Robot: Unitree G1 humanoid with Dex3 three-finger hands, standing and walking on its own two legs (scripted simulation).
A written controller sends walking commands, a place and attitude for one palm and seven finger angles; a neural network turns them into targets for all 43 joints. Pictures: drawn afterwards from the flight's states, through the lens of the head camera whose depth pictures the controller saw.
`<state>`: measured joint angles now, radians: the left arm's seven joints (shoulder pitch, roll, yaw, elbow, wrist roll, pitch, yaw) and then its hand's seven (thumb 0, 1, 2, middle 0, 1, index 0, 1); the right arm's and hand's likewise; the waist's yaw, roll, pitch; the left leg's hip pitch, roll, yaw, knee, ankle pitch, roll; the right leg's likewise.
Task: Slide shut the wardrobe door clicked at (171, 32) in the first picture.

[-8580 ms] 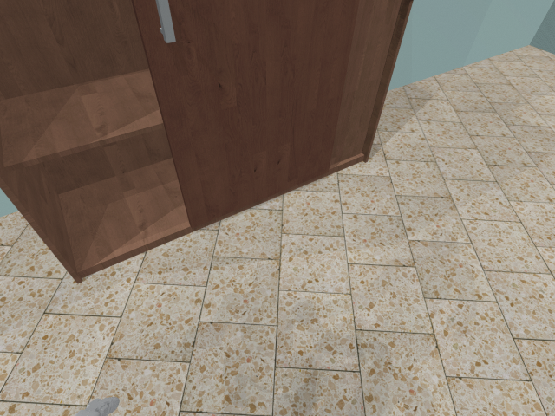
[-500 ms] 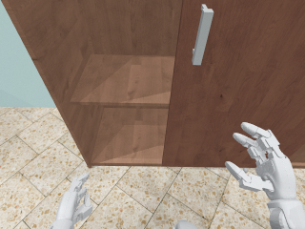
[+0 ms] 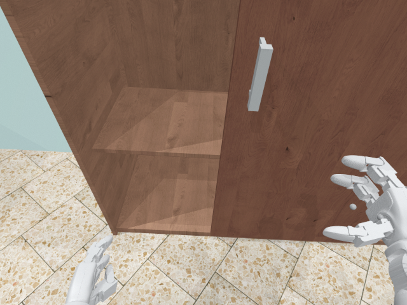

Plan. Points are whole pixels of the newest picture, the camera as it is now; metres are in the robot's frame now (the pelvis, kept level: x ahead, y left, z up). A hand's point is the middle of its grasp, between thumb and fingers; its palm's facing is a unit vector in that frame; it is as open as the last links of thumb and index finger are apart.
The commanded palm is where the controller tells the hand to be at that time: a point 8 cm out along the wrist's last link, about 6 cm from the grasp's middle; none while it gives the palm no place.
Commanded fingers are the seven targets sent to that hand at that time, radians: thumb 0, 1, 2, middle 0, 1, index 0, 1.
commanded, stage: raise the hand with hooked fingers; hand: right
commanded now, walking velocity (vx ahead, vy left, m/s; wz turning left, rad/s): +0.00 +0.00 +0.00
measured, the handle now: (257, 75) +0.56 -0.11 +0.20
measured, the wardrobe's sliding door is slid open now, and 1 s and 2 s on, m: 0.48 0.48 0.48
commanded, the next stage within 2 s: move the hooked fingers beside the handle in 0.94 s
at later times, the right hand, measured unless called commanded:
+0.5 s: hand out of the picture +0.27 -0.28 +0.24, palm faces +0.12 +0.98 -0.13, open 14.0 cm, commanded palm +0.24 -0.31 +0.22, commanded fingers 0.00 0.50 -0.30 0.30 1.20 0.30 1.20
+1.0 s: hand (377, 161) +0.29 -0.25 +0.21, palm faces +0.07 +0.99 -0.11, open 14.0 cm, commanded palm +0.25 -0.30 +0.22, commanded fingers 0.00 0.50 -0.30 0.30 1.20 0.30 1.20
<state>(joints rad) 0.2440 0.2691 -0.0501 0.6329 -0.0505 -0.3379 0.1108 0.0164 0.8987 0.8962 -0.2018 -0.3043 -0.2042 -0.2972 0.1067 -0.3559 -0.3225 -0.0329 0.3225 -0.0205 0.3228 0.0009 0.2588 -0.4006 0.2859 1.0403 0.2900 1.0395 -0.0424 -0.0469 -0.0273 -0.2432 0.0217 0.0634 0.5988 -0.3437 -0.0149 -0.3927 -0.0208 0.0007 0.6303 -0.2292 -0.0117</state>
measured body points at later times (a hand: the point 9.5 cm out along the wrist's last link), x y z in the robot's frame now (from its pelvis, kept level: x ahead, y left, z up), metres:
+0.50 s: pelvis +0.01 +0.02 +0.01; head -0.02 +0.04 +0.46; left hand +0.21 +0.22 -0.05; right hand +0.26 -0.33 +0.25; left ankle -0.02 +0.13 -0.73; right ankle +0.07 -0.11 -0.73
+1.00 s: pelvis +0.01 +0.03 +0.01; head -0.01 +0.06 +0.46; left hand +0.21 +0.25 -0.06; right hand +0.28 -0.30 +0.22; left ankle -0.02 +0.13 -0.73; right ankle +0.07 -0.11 -0.73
